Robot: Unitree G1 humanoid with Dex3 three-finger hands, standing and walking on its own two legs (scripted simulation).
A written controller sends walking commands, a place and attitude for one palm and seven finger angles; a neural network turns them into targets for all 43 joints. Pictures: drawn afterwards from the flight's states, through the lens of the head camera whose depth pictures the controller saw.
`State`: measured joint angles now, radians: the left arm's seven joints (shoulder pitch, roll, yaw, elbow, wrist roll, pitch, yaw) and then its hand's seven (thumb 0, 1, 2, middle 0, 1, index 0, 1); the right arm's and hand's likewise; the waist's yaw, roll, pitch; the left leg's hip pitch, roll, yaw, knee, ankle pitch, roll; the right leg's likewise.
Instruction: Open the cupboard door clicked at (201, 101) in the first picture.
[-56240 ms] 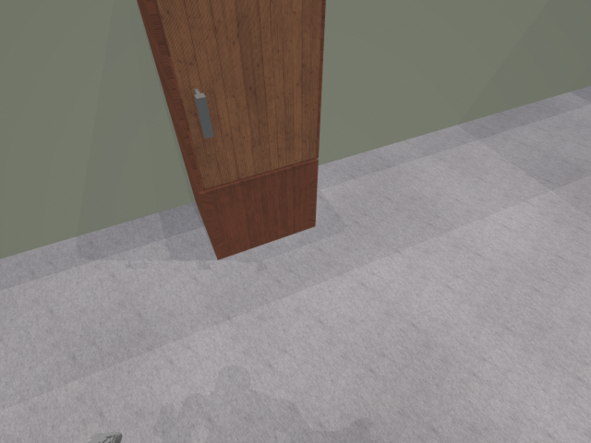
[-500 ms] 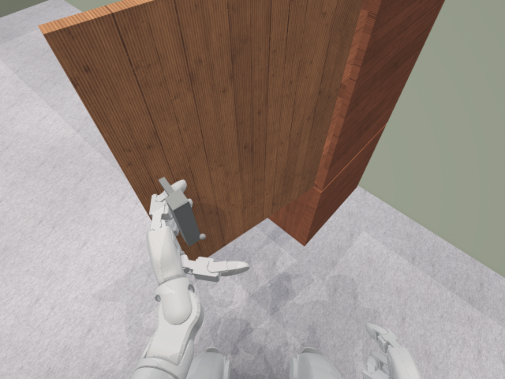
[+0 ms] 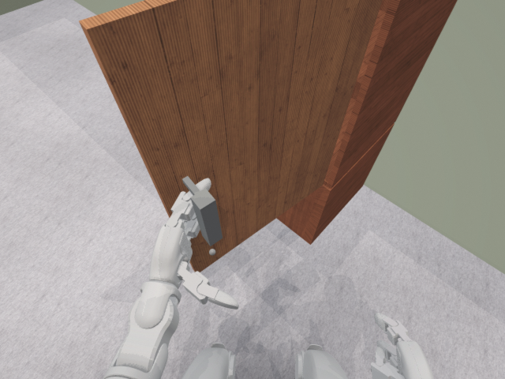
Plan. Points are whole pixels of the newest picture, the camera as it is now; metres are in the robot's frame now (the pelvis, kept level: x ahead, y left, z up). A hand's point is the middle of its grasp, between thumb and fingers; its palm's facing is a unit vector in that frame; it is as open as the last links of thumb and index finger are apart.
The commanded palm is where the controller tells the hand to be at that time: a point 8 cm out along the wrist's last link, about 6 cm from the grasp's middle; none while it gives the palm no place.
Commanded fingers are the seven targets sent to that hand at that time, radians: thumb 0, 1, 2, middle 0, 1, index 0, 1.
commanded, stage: slide the hand sideways off the handle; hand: left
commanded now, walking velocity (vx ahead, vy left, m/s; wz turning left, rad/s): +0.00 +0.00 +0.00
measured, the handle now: (201, 210) +0.37 +0.11 +0.04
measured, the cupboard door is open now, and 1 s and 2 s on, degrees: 81 81 81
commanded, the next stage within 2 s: draw the hand back to the body in 0.84 s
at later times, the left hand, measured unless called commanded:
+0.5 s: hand (177, 285) +0.25 +0.13 +0.04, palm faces -0.05 -1.00 -0.03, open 16.3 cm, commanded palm +0.22 +0.19 +0.04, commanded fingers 0.00 -0.50 0.30 -0.15 -0.30 -0.15 -0.30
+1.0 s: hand (155, 301) +0.22 +0.15 +0.04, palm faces -0.05 -1.00 -0.04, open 16.3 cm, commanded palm +0.20 +0.22 +0.05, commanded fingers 0.00 -0.50 0.30 -0.15 -0.30 -0.15 -0.30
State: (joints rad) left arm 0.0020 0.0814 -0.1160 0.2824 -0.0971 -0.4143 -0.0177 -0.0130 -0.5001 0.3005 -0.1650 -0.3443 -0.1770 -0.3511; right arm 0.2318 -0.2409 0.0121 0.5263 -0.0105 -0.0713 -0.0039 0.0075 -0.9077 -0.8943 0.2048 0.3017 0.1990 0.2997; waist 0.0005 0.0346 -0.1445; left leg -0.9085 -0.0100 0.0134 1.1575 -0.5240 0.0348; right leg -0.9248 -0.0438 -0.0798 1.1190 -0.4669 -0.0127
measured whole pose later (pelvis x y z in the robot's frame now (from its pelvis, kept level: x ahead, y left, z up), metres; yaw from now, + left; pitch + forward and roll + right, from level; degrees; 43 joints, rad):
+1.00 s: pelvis +0.01 -0.01 -0.02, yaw +0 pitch +17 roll -3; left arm 0.44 0.22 0.09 -0.11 -0.24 -0.38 -0.24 -0.01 -0.50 0.30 -0.15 -0.30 -0.15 -0.30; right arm 0.23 -0.24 0.01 0.46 0.01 -0.12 -0.06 0.01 -0.91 -0.89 0.21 0.30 0.20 0.30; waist 0.01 0.04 -0.18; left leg -0.99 0.02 -0.03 1.28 -0.60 0.01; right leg -0.99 -0.02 -0.12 1.22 -0.54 -0.04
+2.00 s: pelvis +0.05 +0.01 +0.09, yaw -1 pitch -3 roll -1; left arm 0.51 0.33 0.26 -0.37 -0.03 -0.04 0.12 0.00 0.36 0.67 -0.19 -0.30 -0.19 -0.30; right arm 0.23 -0.23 0.05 0.61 0.00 -0.14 -0.09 0.01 -0.90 -0.89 0.21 0.30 0.20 0.30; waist 0.07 0.06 -0.02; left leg -0.13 -0.01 0.03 0.50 -0.33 0.04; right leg -0.15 -0.02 -0.06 0.47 -0.27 0.01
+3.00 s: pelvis +0.01 +0.00 +0.09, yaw -3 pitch +0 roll +0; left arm 0.55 0.40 0.38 -0.44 -0.03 -0.16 0.11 0.01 0.89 0.90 -0.22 -0.30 -0.21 -0.30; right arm 0.17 -0.25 -0.01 0.58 0.00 -0.03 -0.10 0.01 -0.91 -0.89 0.21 0.30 0.20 0.30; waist 0.01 0.04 0.03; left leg -0.21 0.00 0.07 0.45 -0.24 0.04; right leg -0.25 0.00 -0.02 0.41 -0.16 0.00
